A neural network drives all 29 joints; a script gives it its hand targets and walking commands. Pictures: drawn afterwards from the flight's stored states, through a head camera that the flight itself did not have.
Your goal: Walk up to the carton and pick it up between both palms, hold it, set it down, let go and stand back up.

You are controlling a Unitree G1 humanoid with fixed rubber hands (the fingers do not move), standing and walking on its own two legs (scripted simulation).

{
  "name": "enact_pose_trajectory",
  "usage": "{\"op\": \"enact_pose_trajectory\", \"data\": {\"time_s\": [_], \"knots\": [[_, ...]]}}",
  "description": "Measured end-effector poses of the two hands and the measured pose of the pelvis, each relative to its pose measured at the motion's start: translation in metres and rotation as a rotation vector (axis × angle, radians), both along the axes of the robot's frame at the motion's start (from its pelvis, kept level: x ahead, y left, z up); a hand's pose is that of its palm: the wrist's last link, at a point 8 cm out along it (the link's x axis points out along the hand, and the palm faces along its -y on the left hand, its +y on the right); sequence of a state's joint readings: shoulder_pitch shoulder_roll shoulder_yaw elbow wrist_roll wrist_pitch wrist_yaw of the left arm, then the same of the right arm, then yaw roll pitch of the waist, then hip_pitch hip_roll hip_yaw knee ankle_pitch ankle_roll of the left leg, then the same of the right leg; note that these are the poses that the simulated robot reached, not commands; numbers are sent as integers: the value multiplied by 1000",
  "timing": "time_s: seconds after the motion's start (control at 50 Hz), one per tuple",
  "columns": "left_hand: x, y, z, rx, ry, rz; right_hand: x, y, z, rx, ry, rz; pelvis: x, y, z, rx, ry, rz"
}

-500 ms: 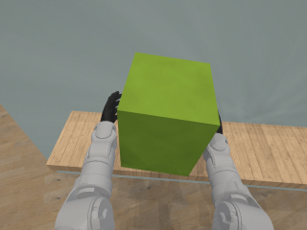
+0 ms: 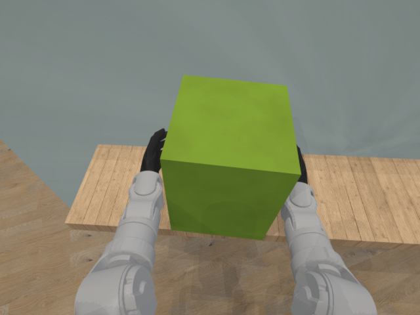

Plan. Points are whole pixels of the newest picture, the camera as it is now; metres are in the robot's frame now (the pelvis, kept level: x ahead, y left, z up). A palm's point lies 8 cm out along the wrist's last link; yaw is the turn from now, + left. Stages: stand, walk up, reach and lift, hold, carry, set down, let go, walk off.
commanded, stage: set down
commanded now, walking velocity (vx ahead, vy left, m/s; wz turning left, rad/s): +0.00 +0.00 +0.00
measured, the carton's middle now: (225, 162) +0.43 +0.00 +0.04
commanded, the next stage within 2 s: none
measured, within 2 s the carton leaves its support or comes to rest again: rests again in 0.54 s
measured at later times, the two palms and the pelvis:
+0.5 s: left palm (147, 174) +0.39 +0.16 +0.04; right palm (295, 177) +0.41 -0.14 +0.03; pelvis -0.02 +0.00 -0.01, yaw -3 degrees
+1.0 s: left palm (119, 151) +0.40 +0.20 +0.10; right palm (331, 158) +0.41 -0.19 +0.09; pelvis -0.05 +0.00 -0.02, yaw -4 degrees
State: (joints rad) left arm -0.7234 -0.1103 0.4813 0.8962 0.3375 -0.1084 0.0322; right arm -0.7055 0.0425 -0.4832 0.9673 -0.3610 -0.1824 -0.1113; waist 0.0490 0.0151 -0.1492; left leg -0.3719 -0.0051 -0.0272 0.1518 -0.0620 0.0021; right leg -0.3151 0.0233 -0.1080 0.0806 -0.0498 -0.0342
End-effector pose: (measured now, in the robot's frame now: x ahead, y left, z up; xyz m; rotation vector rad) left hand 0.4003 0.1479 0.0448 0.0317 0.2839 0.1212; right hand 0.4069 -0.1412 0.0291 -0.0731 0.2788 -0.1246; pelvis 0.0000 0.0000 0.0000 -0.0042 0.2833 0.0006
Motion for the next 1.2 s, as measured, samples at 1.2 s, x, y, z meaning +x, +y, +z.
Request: {"op": "enact_pose_trajectory", "data": {"time_s": [1.2], "knots": [[3, 45, 89, -51, -31, 72, 7, -49, 99, 54, 16, 62, -56, -4, -17, 0, 86, -76]]}}
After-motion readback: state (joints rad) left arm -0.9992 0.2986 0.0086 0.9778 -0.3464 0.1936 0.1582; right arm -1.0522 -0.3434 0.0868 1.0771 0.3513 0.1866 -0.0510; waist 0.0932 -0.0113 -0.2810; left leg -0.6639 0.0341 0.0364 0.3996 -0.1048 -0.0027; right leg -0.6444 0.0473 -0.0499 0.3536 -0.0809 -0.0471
